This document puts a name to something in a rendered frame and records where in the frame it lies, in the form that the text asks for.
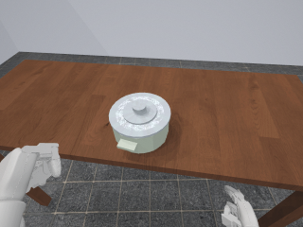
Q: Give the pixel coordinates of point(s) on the left robot hand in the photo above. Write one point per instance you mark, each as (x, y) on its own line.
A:
(26, 167)

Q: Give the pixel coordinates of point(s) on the table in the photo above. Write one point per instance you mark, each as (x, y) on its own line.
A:
(232, 126)

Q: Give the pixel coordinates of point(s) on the right robot hand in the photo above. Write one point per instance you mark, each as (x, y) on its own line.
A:
(239, 215)

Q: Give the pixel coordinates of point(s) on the knob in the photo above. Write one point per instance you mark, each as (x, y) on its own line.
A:
(139, 107)

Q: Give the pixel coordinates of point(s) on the lid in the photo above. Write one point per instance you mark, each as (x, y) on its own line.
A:
(139, 125)

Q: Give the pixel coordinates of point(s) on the pot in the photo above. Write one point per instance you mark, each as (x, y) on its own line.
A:
(141, 145)

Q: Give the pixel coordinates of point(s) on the robot left forearm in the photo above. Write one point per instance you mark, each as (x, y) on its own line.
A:
(11, 213)

